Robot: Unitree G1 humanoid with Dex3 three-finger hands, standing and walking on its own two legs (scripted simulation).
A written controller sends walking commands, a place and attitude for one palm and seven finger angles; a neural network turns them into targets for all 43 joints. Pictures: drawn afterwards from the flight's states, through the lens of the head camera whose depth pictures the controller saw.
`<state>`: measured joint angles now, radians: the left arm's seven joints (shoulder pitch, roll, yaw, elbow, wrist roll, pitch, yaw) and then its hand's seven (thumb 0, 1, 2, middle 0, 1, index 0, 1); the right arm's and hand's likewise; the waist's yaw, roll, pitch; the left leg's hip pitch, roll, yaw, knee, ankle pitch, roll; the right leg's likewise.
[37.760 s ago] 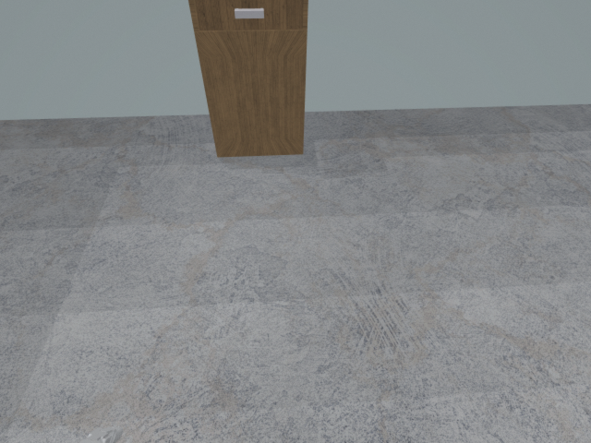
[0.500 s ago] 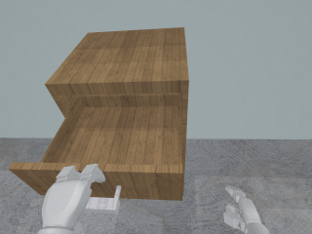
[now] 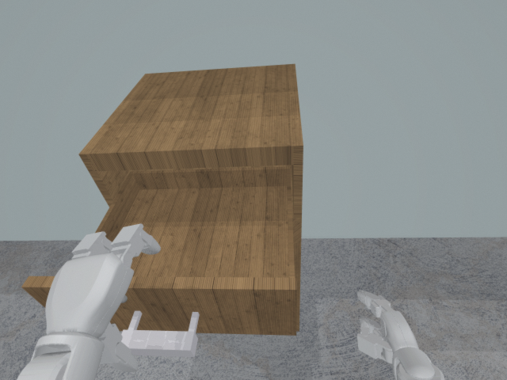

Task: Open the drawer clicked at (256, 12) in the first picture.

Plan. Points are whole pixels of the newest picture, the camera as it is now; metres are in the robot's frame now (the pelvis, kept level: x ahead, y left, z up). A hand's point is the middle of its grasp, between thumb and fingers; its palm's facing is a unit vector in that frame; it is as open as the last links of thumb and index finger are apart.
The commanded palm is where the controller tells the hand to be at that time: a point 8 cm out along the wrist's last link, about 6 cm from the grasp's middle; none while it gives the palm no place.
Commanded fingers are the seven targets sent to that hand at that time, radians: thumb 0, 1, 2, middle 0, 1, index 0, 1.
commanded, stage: lift the hand off the handle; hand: left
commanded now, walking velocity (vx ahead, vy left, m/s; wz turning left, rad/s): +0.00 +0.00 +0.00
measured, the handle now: (162, 329) +0.20 +0.20 -0.01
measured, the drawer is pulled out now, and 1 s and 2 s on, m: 0.29 0.29 0.29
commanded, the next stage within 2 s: draw the hand back to the body in 0.08 s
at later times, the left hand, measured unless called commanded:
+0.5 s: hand (103, 308) +0.16 +0.22 +0.13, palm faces +0.10 -0.13 -0.99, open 13.9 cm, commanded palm +0.12 +0.22 +0.19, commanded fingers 0.00 -0.50 0.30 -0.30 -1.20 -0.30 -1.20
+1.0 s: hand (105, 286) +0.18 +0.21 +0.15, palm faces +0.34 -0.86 -0.39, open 13.4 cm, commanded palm +0.13 +0.26 +0.19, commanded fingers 0.00 -0.08 0.48 -0.27 -0.93 -0.27 -0.93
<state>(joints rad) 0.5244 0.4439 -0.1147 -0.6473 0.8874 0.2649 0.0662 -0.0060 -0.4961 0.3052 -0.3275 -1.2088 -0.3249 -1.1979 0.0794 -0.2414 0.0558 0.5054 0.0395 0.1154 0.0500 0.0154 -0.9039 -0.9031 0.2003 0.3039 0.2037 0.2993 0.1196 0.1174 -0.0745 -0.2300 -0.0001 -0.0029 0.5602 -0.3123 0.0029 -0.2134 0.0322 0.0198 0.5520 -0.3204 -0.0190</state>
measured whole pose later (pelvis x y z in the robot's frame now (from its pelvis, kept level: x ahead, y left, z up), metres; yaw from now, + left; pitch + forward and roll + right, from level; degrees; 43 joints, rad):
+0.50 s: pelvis -0.01 -0.01 +0.00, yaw +1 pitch -2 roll +0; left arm 0.55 0.50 0.00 -0.60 0.85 0.18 0.04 -0.01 -0.50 0.31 -0.32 -1.20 -0.32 -1.20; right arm 0.11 -0.26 0.05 0.54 0.03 0.09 0.02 0.02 -0.90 -0.90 0.20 0.30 0.20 0.30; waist 0.12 0.12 -0.04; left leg -0.22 0.01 -0.03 0.53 -0.29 -0.01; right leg -0.19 0.05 0.00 0.51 -0.29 -0.03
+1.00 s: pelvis +0.01 +0.00 +0.00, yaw +2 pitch -2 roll +0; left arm 0.61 0.31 0.15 -0.62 0.01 -0.04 0.12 -0.01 -0.37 0.36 -0.31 -1.12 -0.31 -1.11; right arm 0.20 -0.18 0.06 0.55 0.01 -0.13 -0.08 0.01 -0.90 -0.90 0.20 0.30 0.20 0.30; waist 0.07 0.03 -0.01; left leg -0.17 -0.02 -0.04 0.52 -0.31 0.01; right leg -0.13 0.02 -0.02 0.49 -0.32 -0.01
